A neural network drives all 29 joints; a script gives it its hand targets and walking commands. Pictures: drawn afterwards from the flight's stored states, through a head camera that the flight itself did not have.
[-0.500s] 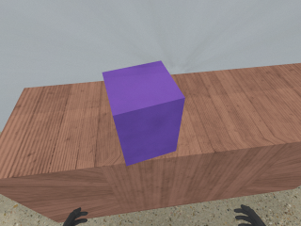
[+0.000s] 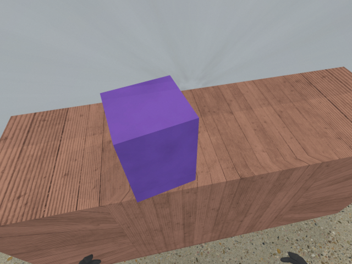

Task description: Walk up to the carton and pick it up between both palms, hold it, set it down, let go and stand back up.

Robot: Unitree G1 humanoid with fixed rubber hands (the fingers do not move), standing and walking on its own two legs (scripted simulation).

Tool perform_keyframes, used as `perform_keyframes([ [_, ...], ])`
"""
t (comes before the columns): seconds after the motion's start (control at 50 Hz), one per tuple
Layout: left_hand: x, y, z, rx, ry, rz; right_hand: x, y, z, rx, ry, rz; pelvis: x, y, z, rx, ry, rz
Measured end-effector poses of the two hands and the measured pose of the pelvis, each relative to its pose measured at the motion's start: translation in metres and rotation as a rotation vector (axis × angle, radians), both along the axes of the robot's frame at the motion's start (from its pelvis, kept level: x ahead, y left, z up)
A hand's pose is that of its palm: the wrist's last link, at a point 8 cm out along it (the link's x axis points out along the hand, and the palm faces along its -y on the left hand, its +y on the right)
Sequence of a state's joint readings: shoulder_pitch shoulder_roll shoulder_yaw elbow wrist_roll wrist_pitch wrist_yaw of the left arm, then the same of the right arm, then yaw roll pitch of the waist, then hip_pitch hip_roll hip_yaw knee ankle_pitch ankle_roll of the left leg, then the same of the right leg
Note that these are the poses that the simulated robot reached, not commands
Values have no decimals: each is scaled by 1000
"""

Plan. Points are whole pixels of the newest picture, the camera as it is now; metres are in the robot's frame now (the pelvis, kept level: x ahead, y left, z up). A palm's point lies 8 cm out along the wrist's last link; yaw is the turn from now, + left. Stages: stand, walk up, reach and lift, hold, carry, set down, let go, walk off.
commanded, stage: walk up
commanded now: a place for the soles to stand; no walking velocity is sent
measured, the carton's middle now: (152, 141) +0.42 +0.08 +0.03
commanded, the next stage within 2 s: reach and lift in 1.00 s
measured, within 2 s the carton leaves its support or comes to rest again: neither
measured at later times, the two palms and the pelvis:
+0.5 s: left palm out of the picture +0.14 +0.25 -0.09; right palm out of the picture +0.09 -0.28 -0.11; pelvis +0.02 -0.01 +0.00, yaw -1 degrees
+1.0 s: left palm out of the picture +0.14 +0.26 -0.09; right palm out of the picture +0.09 -0.28 -0.11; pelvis +0.02 +0.00 +0.00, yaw -2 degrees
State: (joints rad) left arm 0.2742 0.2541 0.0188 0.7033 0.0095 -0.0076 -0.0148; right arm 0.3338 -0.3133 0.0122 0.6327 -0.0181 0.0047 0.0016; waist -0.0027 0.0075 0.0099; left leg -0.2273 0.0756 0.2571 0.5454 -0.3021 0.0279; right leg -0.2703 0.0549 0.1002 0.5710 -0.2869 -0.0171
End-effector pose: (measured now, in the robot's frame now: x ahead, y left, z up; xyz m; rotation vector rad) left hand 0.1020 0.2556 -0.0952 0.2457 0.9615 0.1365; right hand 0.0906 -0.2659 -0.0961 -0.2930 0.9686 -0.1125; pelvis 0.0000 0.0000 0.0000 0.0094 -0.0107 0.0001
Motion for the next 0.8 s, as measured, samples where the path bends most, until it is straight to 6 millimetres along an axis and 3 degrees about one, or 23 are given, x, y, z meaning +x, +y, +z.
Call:
perform_keyframes([
  [0.4,38,-11,5,27,-36,-40,3,-16,-7,0,32,-47,17,-10,-3,3,2,-26],
  [0.8,40,-1,2,36,-21,-30,-1,-16,-10,-13,65,-82,24,-4,-4,-2,-9,-24],
])
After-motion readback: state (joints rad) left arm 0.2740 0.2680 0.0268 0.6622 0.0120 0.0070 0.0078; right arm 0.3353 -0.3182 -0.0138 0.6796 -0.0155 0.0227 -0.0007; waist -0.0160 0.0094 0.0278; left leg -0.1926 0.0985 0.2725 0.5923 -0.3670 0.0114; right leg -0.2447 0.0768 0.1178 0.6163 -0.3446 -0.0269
